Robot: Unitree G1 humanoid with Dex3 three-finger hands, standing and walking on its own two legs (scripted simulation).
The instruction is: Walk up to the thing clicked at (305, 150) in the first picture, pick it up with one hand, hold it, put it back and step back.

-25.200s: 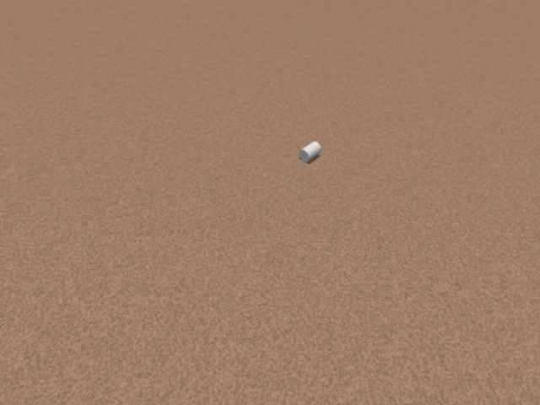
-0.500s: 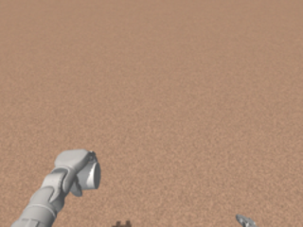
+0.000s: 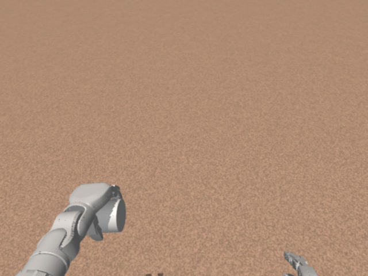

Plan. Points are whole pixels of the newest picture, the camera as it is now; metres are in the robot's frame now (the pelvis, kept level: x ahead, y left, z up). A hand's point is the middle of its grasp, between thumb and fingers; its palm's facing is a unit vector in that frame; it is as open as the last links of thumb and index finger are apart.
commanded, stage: hold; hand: left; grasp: from above
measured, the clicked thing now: (99, 216) +0.30 +0.23 -0.07
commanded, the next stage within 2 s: crouch in 0.82 s
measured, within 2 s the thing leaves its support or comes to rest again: neither
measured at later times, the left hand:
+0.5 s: hand (100, 213) +0.29 +0.21 -0.03, palm faces -0.47 -0.06 -0.88, open 10.5 cm
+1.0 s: hand (97, 209) +0.30 +0.22 -0.04, palm faces -0.47 -0.06 -0.88, open 10.5 cm
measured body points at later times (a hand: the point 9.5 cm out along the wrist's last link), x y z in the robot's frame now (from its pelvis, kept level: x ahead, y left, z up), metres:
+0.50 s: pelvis +0.01 +0.00 +0.00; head +0.02 -0.03 +0.45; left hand +0.31 +0.21 +0.02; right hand +0.15 -0.26 -0.11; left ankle +0.01 +0.11 -0.73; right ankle +0.03 -0.11 -0.73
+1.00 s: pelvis +0.02 +0.00 +0.01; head +0.03 -0.02 +0.46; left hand +0.32 +0.22 +0.01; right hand +0.15 -0.25 -0.11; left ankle +0.01 +0.11 -0.73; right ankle +0.03 -0.11 -0.73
